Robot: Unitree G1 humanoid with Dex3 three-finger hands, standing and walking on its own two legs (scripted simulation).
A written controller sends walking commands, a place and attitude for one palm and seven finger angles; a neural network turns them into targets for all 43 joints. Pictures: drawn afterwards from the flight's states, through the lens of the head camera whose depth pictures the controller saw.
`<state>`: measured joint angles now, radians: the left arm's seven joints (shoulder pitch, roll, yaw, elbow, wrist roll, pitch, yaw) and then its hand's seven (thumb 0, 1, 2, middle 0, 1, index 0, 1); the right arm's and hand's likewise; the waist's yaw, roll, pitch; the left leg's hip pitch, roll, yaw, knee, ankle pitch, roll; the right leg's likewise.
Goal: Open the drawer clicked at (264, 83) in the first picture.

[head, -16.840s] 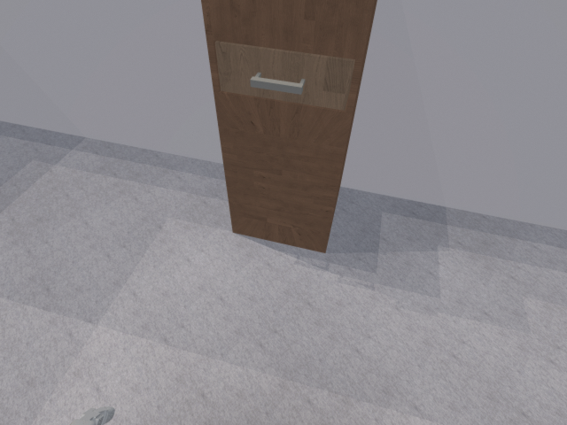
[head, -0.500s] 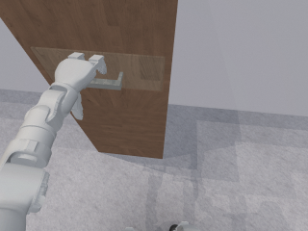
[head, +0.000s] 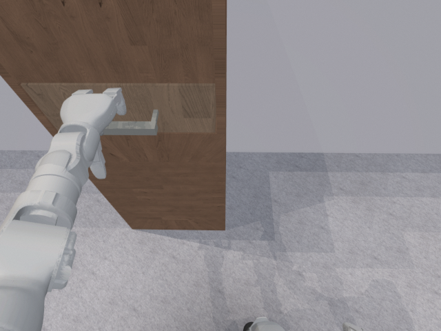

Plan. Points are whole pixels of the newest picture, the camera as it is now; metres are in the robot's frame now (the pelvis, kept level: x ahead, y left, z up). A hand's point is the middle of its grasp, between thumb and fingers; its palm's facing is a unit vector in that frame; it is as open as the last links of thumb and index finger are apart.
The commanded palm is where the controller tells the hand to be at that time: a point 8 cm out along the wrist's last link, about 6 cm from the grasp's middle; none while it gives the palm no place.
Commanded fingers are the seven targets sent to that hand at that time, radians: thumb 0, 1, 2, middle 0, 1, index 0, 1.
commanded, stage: lower the fingers behind the handle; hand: left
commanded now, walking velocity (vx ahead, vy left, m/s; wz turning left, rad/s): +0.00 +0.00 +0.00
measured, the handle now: (124, 121) +0.54 +0.19 +0.03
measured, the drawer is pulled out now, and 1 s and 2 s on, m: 0.00 0.00 0.00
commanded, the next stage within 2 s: close the thumb around the handle in 1.42 s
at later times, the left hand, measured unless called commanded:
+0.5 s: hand (110, 132) +0.49 +0.21 +0.05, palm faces -0.04 +0.00 -1.00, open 13.7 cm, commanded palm +0.47 +0.21 +0.09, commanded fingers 0.00 -0.50 0.30 -0.30 -1.20 -0.30 -1.20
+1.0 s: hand (115, 144) +0.49 +0.21 +0.01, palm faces -0.02 -0.01 -1.00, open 13.7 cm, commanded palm +0.46 +0.21 +0.06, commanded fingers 0.00 -0.50 0.30 -0.30 -1.20 -0.30 -1.20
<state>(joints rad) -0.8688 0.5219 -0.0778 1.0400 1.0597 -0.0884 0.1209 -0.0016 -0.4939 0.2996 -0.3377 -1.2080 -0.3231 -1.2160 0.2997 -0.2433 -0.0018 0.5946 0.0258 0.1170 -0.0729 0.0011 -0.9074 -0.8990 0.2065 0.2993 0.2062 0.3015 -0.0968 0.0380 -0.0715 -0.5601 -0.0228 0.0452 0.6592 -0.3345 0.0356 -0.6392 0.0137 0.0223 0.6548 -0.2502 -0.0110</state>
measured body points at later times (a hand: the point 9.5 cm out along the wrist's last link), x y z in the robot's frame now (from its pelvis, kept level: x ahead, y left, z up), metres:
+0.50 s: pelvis +0.02 +0.00 -0.01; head +0.10 -0.01 +0.44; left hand +0.49 +0.20 +0.10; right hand +0.07 -0.26 -0.14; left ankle -0.01 +0.10 -0.72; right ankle +0.03 -0.11 -0.72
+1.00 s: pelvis +0.02 +0.00 -0.02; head +0.12 -0.01 +0.42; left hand +0.49 +0.21 +0.06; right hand +0.05 -0.28 -0.15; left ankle -0.01 +0.10 -0.72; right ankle +0.03 -0.11 -0.72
